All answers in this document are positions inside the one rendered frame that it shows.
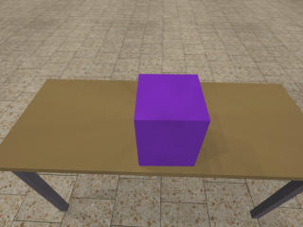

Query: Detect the table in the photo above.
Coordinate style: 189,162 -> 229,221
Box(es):
0,79 -> 303,218

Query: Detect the carton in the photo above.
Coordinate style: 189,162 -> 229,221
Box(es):
134,74 -> 211,166

